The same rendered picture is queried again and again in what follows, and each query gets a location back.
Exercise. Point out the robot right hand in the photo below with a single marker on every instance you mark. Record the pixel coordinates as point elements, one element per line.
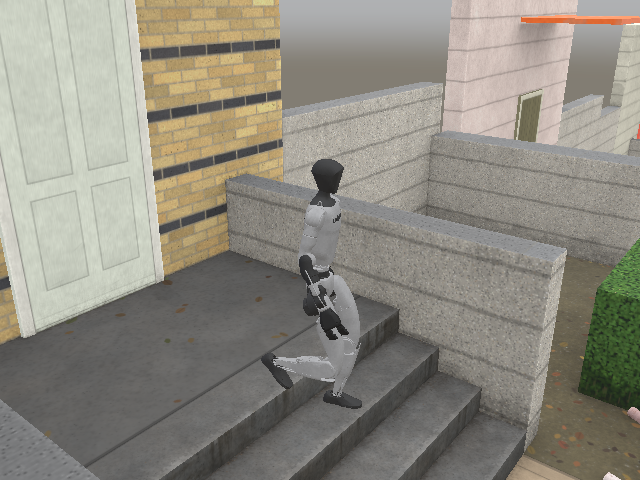
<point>329,320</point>

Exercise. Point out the robot right upper arm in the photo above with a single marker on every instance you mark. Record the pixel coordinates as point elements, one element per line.
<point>313,222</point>

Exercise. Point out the right robot shin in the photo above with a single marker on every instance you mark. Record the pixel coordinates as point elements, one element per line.
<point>308,366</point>

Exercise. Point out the right robot forearm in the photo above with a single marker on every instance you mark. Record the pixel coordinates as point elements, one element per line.
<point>305,263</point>

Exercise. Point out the robot left thigh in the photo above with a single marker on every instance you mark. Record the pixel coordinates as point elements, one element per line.
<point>346,309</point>

